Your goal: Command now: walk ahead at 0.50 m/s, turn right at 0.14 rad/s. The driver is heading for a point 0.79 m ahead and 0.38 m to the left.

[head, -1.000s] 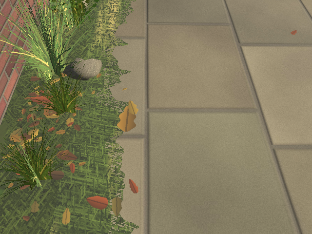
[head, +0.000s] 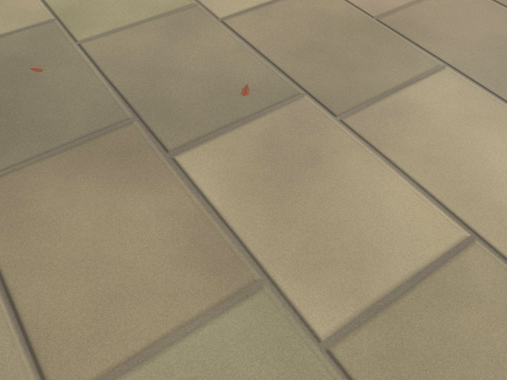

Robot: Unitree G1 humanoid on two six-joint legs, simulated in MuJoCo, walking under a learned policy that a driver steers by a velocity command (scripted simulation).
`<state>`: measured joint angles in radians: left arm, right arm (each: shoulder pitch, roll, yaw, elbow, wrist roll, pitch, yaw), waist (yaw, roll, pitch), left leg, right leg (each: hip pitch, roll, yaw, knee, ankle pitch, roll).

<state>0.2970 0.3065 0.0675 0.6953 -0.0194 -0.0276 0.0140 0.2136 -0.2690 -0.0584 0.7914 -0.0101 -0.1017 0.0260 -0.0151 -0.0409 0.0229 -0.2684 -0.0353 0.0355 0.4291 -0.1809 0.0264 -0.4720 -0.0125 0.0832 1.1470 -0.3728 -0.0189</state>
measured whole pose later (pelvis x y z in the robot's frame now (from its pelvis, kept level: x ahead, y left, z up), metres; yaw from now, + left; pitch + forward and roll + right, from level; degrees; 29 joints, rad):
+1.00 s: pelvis +0.49 +0.10 +0.00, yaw +30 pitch +1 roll +0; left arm 0.16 0.31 0.06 0.72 0.01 -0.11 0.00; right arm 0.28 -0.29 -0.07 0.70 0.01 -0.04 0.03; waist -0.03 -0.02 0.06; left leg -0.27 -0.11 -0.04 0.42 -0.17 0.09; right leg -0.56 -0.09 0.06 1.07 -0.32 0.03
